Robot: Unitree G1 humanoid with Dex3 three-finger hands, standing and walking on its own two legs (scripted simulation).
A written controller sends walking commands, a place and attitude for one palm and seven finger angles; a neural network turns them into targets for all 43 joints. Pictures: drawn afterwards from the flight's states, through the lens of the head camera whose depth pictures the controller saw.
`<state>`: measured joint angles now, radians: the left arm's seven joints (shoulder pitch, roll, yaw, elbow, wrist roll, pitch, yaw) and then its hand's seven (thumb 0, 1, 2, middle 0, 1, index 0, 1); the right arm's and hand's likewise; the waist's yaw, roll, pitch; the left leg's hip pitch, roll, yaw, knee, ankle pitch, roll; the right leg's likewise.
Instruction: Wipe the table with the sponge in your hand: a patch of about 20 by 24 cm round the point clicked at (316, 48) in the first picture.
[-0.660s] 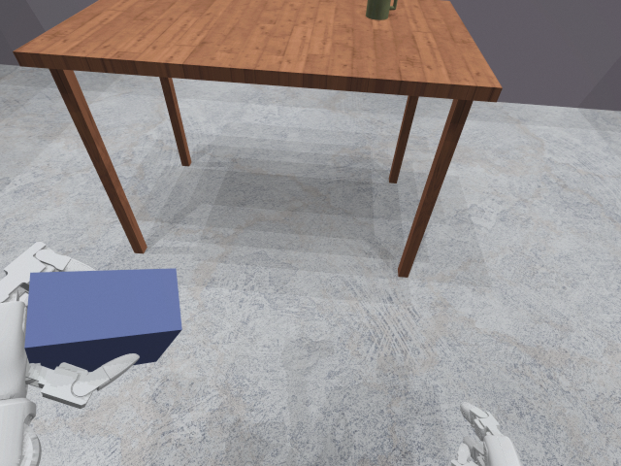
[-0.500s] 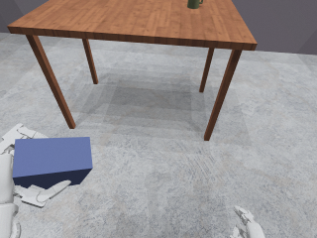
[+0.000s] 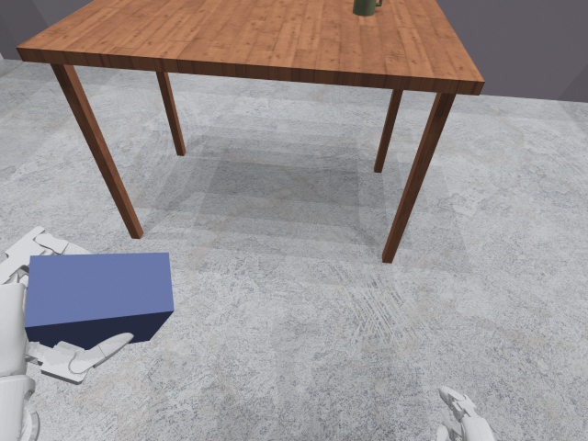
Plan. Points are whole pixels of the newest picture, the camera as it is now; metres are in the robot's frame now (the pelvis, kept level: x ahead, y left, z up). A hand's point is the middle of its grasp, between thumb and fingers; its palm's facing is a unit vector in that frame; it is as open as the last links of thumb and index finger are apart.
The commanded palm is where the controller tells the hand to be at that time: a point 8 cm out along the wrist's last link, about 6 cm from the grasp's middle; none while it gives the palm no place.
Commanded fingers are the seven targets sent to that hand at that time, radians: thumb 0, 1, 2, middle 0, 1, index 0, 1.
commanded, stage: walk to a spot facing it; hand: left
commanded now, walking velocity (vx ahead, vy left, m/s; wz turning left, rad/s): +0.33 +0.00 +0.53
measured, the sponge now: (120, 304) +0.23 +0.20 +0.14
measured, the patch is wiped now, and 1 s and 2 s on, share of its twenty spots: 0.00 0.00 0.00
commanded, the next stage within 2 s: none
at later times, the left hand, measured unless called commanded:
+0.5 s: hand (87, 269) +0.25 +0.24 +0.16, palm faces +0.52 -0.72 -0.46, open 10.5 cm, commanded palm +0.18 +0.28 +0.18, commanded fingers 0.00 0.10 1.30 -1.20 -1.60 -1.20 -1.60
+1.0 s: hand (63, 204) +0.32 +0.28 +0.19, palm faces +0.69 -0.57 -0.44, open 10.5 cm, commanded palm +0.25 +0.30 +0.18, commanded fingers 0.00 0.10 1.30 -1.20 -1.60 -1.20 -1.60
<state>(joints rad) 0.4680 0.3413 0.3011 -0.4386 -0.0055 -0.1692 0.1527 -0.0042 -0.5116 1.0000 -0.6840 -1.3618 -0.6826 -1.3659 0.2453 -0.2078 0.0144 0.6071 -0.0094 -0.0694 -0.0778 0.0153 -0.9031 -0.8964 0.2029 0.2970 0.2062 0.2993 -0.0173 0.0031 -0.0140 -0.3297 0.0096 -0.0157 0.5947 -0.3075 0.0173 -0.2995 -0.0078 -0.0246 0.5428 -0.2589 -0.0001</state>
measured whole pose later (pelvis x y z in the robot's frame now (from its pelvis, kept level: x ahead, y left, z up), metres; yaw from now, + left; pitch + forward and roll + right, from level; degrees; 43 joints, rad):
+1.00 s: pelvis +0.22 -0.02 +0.00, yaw +25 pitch +0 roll +0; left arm 0.48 0.39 0.39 -0.60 -0.02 -0.21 0.14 0.00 -0.51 1.00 -0.69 -1.36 -0.69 -1.37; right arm 0.19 -0.10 0.03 0.58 0.01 -0.10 -0.03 0.01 -0.90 -0.90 0.20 0.30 0.21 0.30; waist 0.00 -0.01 0.06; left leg -0.30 0.08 0.07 0.56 -0.26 -0.02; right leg -0.54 -0.13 -0.10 0.99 -0.40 0.07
